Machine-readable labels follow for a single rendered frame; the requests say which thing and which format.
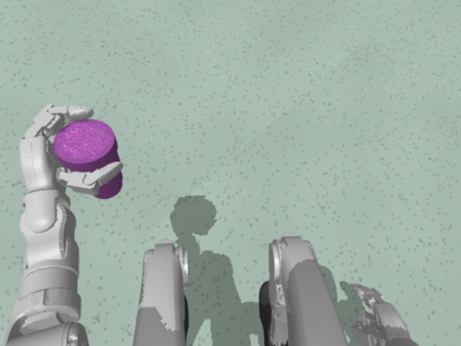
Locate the left robot arm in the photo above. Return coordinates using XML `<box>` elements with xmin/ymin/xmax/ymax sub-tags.
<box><xmin>2</xmin><ymin>189</ymin><xmax>89</xmax><ymax>346</ymax></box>

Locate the left robot hand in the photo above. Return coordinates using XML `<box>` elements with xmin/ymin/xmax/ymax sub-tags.
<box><xmin>19</xmin><ymin>103</ymin><xmax>123</xmax><ymax>195</ymax></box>

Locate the right robot foot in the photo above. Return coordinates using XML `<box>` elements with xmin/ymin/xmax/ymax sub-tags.
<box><xmin>259</xmin><ymin>281</ymin><xmax>288</xmax><ymax>346</ymax></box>

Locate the right robot hand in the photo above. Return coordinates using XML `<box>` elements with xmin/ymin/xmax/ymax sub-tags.
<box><xmin>352</xmin><ymin>284</ymin><xmax>411</xmax><ymax>346</ymax></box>

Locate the cup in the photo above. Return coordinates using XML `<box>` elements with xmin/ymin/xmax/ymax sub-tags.
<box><xmin>53</xmin><ymin>119</ymin><xmax>122</xmax><ymax>199</ymax></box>

